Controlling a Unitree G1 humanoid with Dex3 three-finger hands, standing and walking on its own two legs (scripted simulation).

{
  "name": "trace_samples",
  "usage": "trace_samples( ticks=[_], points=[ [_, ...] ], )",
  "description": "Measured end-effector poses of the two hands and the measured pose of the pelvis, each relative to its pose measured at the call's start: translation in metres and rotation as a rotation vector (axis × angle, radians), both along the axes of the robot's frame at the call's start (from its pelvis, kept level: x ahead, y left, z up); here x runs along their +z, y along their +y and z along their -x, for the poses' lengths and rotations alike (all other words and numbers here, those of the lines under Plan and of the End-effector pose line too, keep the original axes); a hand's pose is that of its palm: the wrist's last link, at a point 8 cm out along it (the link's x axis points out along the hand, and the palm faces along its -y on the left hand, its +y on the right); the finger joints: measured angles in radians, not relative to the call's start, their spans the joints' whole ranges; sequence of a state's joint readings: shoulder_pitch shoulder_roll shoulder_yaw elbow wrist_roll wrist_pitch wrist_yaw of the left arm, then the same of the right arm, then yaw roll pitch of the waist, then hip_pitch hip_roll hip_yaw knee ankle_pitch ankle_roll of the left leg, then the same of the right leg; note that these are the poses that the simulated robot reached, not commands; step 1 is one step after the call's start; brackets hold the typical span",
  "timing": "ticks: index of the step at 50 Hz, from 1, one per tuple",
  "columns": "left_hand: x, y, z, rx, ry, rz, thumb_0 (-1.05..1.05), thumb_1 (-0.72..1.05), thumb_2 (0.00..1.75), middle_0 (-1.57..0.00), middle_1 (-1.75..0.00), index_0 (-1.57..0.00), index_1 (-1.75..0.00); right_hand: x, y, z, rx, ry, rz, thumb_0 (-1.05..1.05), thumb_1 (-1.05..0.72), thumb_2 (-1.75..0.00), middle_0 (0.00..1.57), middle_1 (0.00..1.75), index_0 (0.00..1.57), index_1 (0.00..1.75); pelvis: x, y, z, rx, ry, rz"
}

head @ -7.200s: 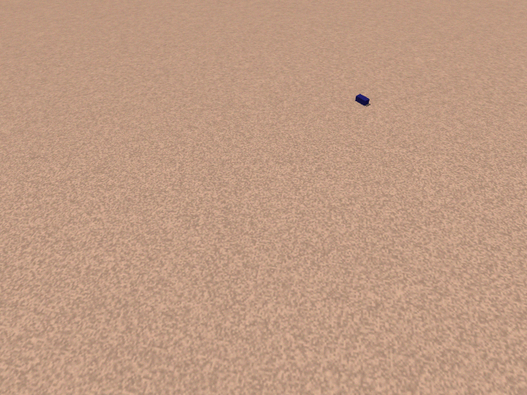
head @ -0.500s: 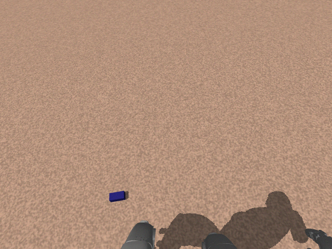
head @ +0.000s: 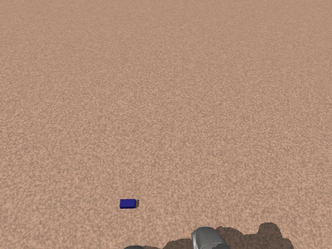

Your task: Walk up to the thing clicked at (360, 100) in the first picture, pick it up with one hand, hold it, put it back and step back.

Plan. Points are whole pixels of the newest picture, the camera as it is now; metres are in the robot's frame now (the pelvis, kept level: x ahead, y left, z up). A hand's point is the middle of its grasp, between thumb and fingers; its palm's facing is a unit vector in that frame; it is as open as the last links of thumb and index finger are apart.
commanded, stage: walk up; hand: left
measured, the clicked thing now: (127, 203) +0.44 +0.22 -0.72
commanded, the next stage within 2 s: none
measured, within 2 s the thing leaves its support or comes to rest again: neither
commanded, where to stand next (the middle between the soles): +0.07 -0.05 m, yaw +0 degrees
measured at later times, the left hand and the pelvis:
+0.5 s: hand out of the picture +0.11 +0.18 -0.13, palm faces -0.08 -0.90 -0.44, open 7.4 cm; pelvis -0.02 -0.07 -0.01, yaw -2 degrees
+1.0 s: hand out of the picture +0.04 +0.25 -0.15, palm faces -0.07 -0.92 -0.38, open 7.4 cm; pelvis -0.03 -0.04 +0.00, yaw -3 degrees
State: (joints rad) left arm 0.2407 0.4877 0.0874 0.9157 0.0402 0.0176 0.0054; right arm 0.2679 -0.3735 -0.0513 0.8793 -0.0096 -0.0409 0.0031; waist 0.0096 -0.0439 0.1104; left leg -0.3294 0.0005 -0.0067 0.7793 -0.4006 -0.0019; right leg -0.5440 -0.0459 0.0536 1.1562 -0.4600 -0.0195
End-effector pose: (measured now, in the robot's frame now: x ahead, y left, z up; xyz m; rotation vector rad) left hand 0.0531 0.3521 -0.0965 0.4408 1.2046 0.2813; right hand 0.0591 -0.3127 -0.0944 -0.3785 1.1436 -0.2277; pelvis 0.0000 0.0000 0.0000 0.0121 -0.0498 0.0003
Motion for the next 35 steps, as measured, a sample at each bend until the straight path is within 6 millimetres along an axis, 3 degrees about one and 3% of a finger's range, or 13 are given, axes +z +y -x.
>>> trace_samples(
  ticks=[5,11,16,21,24,27,31,35],
  points=[
    [-0.017,-0.024,-0.039,-0.024,-0.038,0.081,0.01,0.9,0.9,-0.2,-0.3,-0.2,-0.3,0.019,-0.029,0.019,-0.033,0.066,0.132,0.0,-0.9,-0.9,0.21,0.3,0.21,0.3,-0.001,-0.013,-0.001,0.001,-0.001,0.005],
    [-0.033,-0.073,-0.066,-0.062,-0.047,0.139,0.01,0.9,0.9,-0.2,-0.3,-0.2,-0.3,0.029,-0.078,0.025,-0.054,0.096,0.211,0.0,-0.9,-0.9,0.21,0.3,0.21,0.3,-0.005,-0.038,0.003,-0.018,0.013,0.014],
    [-0.038,-0.115,-0.074,-0.12,-0.054,0.133,0.0,0.9,0.9,-0.2,-0.3,-0.2,-0.3,0.003,-0.109,0.011,-0.072,0.058,0.159,0.01,-0.9,-0.9,0.21,0.3,0.21,0.3,-0.018,-0.063,0.007,-0.042,0.01,0.042],
    [-0.017,-0.137,-0.067,-0.142,-0.08,0.114,0.0,0.9,0.9,-0.21,-0.3,-0.21,-0.3,-0.017,-0.099,-0.002,-0.082,0.021,0.059,0.01,-0.91,-0.9,0.2,0.3,0.21,0.3,-0.009,-0.069,0.016,-0.048,0.009,0.012],
    [-0.002,-0.132,-0.059,-0.131,-0.111,0.067,0.0,0.9,0.9,-0.21,-0.3,-0.21,-0.3,-0.028,-0.086,-0.002,-0.043,0.028,-0.001,0.0,-0.91,-0.9,0.2,0.3,0.21,0.3,-0.006,-0.068,0.02,-0.035,0.015,0.01],
    [0.014,-0.113,-0.044,-0.106,-0.14,0.005,0.0,0.9,0.9,-0.21,-0.3,-0.21,-0.3,-0.037,-0.072,0.002,-0.008,0.053,-0.048,0.0,-0.91,-0.9,0.2,0.3,0.21,0.3,-0.005,-0.063,0.024,-0.018,0.015,0.011],
    [0.028,-0.076,-0.012,-0.062,-0.131,-0.072,0.0,0.9,0.9,-0.21,-0.3,-0.21,-0.3,-0.042,-0.053,0.008,0.019,0.073,-0.086,0.0,-0.91,-0.9,0.2,0.3,0.21,0.3,-0.006,-0.051,0.028,-0.005,0.013,0.005],
    [0.025,-0.035,0.019,-0.009,-0.075,-0.098,0.0,0.9,0.9,-0.21,-0.3,-0.21,-0.3,-0.041,-0.036,0.016,0.011,0.06,-0.085,0.0,-0.91,-0.9,0.21,0.3,0.21,0.3,-0.011,-0.031,0.032,-0.011,0.008,-0.011]
  ],
)
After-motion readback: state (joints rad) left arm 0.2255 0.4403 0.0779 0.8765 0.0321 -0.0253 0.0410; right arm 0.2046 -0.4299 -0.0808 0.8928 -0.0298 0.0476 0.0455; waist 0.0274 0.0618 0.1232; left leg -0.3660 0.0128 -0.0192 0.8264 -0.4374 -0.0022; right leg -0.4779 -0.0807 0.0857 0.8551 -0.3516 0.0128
